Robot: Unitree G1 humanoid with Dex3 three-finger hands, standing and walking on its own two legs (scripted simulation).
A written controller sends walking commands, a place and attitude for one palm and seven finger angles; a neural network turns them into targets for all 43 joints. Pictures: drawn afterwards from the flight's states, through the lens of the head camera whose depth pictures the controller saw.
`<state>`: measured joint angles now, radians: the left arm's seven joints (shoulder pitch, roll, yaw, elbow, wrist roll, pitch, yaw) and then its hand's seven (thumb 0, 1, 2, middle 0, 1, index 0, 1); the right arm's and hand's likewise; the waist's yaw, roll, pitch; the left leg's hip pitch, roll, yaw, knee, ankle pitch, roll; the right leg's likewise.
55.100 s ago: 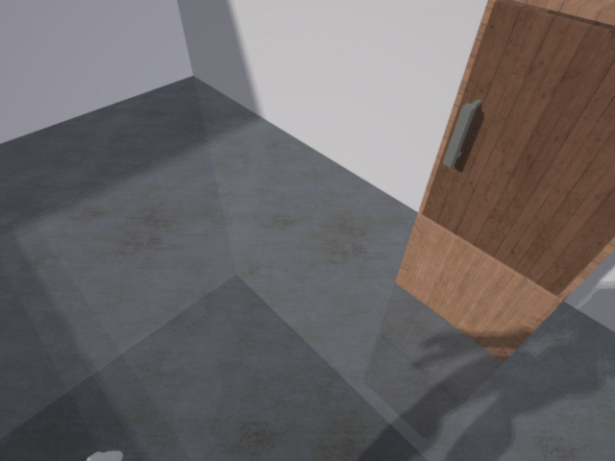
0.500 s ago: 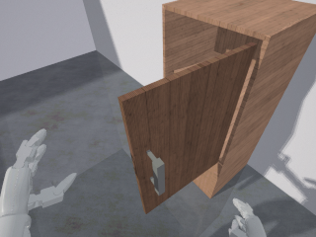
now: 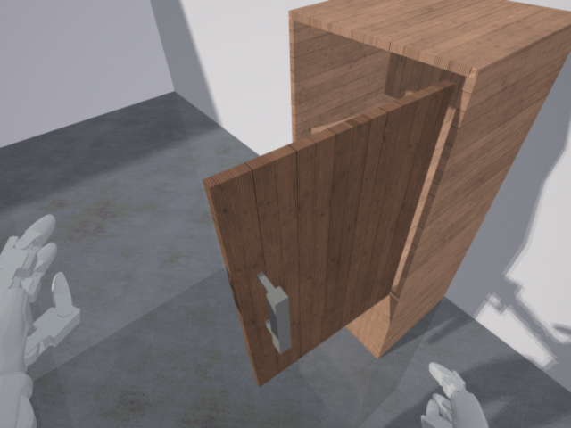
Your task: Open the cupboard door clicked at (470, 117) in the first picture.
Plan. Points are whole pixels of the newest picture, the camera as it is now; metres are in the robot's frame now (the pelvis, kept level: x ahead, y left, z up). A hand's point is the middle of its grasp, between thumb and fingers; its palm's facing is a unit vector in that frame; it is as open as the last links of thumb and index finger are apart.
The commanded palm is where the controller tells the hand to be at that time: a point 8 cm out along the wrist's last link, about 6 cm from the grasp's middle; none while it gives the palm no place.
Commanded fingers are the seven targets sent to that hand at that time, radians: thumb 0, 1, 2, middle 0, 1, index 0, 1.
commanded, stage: draw the hand back to the body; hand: left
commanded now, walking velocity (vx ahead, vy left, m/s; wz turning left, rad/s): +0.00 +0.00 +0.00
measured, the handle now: (273, 313) +0.30 +0.07 -0.03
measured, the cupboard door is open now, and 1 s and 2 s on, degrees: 86 86 86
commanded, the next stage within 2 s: step back with the hand held close in 0.06 s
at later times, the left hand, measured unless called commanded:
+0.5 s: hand (67, 327) +0.17 +0.26 +0.14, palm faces +0.34 -0.79 -0.51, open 7.4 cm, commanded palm +0.12 +0.30 +0.17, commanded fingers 0.00 0.90 0.90 -0.20 -0.30 -0.20 -0.30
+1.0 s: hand out of the picture +0.09 +0.30 +0.15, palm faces +0.45 -0.73 -0.52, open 7.4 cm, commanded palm +0.02 +0.33 +0.17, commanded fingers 0.00 0.90 0.90 -0.20 -0.30 -0.20 -0.30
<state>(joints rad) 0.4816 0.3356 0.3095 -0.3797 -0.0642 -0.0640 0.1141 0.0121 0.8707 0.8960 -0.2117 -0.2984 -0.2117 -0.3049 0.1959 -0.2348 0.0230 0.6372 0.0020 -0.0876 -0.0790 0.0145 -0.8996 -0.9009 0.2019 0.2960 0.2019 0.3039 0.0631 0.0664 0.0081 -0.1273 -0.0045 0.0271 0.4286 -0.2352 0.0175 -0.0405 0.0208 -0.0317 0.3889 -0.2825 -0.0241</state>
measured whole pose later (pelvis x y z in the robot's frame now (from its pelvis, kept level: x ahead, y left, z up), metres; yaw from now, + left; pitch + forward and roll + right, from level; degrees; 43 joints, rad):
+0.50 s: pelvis -0.03 +0.01 +0.00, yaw -1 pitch +0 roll -1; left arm 0.56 0.40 0.36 -0.43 -0.05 -0.12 0.11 0.01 0.88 0.90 -0.21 -0.30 -0.21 -0.31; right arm 0.16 -0.25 -0.01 0.57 0.01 0.01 -0.09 0.01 -0.90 -0.90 0.20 0.30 0.20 0.30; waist 0.01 0.06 0.02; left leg -0.26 0.00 0.04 0.45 -0.19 0.02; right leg -0.18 0.03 -0.02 0.42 -0.24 -0.02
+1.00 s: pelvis -0.10 +0.02 -0.02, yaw +3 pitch +0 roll -2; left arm 0.56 0.41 0.44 -0.53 -0.02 -0.20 0.15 0.01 0.88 0.90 -0.21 -0.30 -0.22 -0.31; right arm 0.20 -0.21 0.01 0.58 0.00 -0.07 -0.08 0.01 -0.90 -0.90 0.20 0.30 0.20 0.30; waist 0.01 0.03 0.06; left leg -0.44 -0.01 0.01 0.59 -0.17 0.06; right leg -0.32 0.05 0.01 0.57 -0.24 0.00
